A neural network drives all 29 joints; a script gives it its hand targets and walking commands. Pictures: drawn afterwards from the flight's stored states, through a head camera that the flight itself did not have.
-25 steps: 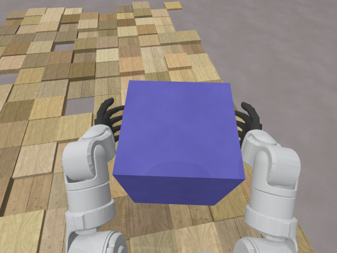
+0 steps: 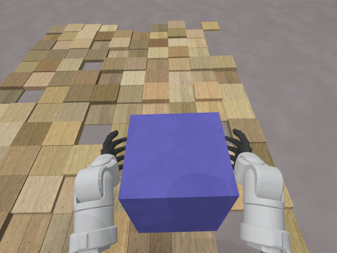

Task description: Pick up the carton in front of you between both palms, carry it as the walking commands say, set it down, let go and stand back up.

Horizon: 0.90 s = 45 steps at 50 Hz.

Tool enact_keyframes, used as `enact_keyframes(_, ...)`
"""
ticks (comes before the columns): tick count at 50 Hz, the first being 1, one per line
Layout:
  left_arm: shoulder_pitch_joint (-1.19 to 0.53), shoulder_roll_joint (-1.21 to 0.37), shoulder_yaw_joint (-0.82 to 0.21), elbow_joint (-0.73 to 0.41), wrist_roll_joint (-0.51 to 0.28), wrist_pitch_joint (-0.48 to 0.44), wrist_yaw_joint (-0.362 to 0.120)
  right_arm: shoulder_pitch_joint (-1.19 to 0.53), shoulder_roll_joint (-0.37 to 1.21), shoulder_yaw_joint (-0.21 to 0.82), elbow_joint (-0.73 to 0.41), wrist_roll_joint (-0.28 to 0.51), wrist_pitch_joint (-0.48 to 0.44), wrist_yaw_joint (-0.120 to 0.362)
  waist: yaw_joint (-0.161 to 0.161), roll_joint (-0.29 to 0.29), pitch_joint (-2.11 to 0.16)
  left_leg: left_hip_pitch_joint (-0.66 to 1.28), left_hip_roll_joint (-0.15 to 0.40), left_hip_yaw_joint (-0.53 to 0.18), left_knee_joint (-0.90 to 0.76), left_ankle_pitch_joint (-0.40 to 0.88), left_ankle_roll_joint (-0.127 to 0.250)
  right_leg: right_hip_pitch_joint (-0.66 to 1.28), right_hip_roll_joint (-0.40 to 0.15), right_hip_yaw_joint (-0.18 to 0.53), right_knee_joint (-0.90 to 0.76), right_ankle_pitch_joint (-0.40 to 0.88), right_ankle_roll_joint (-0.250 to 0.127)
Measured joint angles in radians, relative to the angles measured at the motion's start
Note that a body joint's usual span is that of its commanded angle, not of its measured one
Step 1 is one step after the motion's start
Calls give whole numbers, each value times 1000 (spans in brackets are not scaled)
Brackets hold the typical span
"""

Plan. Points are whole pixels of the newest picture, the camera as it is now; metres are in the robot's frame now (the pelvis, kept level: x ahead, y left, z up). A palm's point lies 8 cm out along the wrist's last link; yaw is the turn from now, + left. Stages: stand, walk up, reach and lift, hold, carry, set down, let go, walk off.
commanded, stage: carry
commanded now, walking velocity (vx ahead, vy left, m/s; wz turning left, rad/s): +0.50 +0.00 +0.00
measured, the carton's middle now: (176, 176) +0.32 +0.01 +0.00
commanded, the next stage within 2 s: none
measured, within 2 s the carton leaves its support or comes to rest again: neither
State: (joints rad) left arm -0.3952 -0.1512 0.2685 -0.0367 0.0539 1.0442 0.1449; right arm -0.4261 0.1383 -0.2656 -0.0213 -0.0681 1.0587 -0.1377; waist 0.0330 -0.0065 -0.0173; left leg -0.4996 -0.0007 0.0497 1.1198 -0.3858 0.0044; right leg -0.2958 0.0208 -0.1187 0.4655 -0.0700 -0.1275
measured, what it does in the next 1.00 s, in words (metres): walks ahead: left foot, then right foot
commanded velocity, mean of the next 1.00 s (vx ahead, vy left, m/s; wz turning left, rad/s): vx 0.50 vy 0.00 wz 0.00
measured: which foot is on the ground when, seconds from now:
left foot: up 0.00-0.22, down 0.24-0.68, up 0.70-1.00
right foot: down 0.00-0.24, up 0.26-0.58, down 0.60-1.00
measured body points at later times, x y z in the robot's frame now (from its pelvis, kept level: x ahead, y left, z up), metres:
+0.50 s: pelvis +0.35 +0.00 -0.01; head +0.34 +0.00 +0.44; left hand +0.63 +0.13 +0.09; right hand +0.60 -0.18 +0.09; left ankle +0.32 +0.08 -0.75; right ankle +0.40 -0.14 -0.70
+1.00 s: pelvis +0.67 -0.01 +0.00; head +0.64 +0.00 +0.45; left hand +0.92 +0.15 +0.13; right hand +0.92 -0.16 +0.13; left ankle +0.76 +0.10 -0.74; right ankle +0.55 -0.16 -0.73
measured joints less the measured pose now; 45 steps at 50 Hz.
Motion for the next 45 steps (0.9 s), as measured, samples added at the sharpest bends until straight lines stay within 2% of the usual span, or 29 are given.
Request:
enact_keyframes(3,34,-2,-12,-58,-19,-25,0,39,15,14,-60,6,-31,2,7,-9,12,-92,16,3,-148,81,-6,69,1,8,-53,-27,5)
enact_keyframes(6,82,-12,-36,-125,-31,-40,-2,103,24,33,-143,20,-47,2,8,-8,7,-130,23,22,-338,224,-11,154,7,15,-96,-72,16)
enact_keyframes(9,139,-1,-89,-195,-38,-27,-3,178,11,78,-231,25,-35,3,2,-2,-5,-90,7,74,-570,394,-2,259,10,18,-120,-137,37)
enact_keyframes(11,181,9,-116,-249,-39,-5,-3,219,3,111,-280,25,-16,3,-2,-2,-18,-21,-12,125,-688,479,15,313,5,17,-75,-203,63)
enact_keyframes(12,204,13,-124,-280,-40,9,-3,234,0,128,-300,24,-4,3,-3,1,-27,29,-14,147,-724,476,36,319,1,11,-5,-239,75)
enact_keyframes(13,219,17,-125,-305,-41,22,-3,244,-1,145,-312,22,4,3,-9,-8,-38,57,-20,159,-708,373,83,286,-16,8,119,-265,90)
enact_keyframes(14,225,17,-121,-322,-43,34,-3,247,-2,156,-319,20,9,2,-22,-23,-40,58,-27,169,-668,298,108,216,-24,34,298,-311,113)
enact_keyframes(15,234,18,-123,-338,-42,46,-3,252,-3,161,-329,21,19,2,-32,-26,-42,62,-28,173,-643,260,113,132,-17,65,483,-347,124)
enact_keyframes(16,248,19,-132,-354,-40,60,-3,263,-4,166,-343,23,34,0,-42,-21,-44,76,-25,173,-638,249,104,53,-9,81,625,-360,124)
enact_keyframes(17,265,21,-143,-368,-37,74,-3,279,-5,170,-359,26,51,-1,-52,-14,-48,97,-24,172,-643,236,100,-15,-9,87,714,-354,120)
enact_keyframes(19,292,23,-164,-392,-32,103,-3,315,-8,178,-391,32,81,-5,-66,-1,-57,152,-21,167,-676,212,95,-128,-27,83,758,-322,113)
enact_keyframes(21,313,24,-178,-407,-28,123,-4,341,-10,183,-414,34,101,-8,-76,6,-70,210,-17,158,-715,193,84,-207,-58,74,681,-293,115)
enact_keyframes(25,338,24,-187,-416,-17,135,-9,355,-11,191,-416,34,119,-8,-80,18,-111,321,0,140,-783,150,60,-271,-105,41,369,-253,133)
enact_keyframes(28,348,24,-185,-415,-14,141,-15,352,-11,194,-403,34,126,-8,-69,26,-138,403,19,129,-810,102,33,-265,-110,2,185,-156,134)
enact_keyframes(31,352,24,-188,-402,-14,144,-15,354,-12,192,-396,31,135,-8,-57,47,-155,470,55,108,-782,24,0,-216,-89,-53,104,-47,120)
enact_keyframes(33,342,24,-200,-373,-13,141,-15,362,-13,176,-398,30,142,-8,-48,81,-158,441,109,92,-647,4,-14,-182,-66,-90,143,-98,100)
enact_keyframes(34,332,24,-207,-360,-13,142,-14,369,-13,167,-402,30,143,-7,-35,75,-156,383,115,76,-504,12,-17,-172,-67,-97,157,-144,95)
enact_keyframes(36,326,24,-216,-359,-14,146,-10,377,-12,158,-416,34,146,-7,-9,46,-140,238,81,17,-205,-54,-14,-142,-77,-96,143,-165,99)
enact_keyframes(38,341,23,-217,-390,-19,151,-3,381,-12,163,-434,40,150,-7,5,33,-122,123,59,-5,-82,-61,1,-90,-82,-94,87,-168,102)
enact_keyframes(40,353,23,-215,-436,-28,157,4,383,-12,174,-462,46,150,-7,11,24,-108,55,62,1,-152,-23,3,-30,-86,-92,18,-165,116)
enact_keyframes(45,346,24,-217,-543,-45,166,11,384,-12,186,-567,53,149,-7,10,19,-104,7,85,27,-522,186,-18,105,-92,-91,-91,-191,145)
